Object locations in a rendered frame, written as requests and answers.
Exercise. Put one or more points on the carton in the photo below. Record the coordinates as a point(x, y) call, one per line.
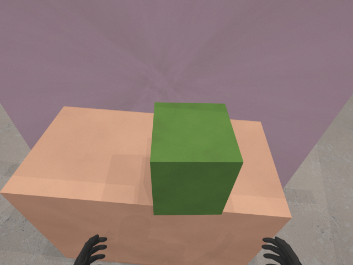
point(195, 158)

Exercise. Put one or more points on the robot left hand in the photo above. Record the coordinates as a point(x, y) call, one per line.
point(85, 258)

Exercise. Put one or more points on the pedestal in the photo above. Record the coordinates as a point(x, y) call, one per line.
point(90, 174)

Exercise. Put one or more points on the robot right hand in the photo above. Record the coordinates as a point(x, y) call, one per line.
point(284, 250)

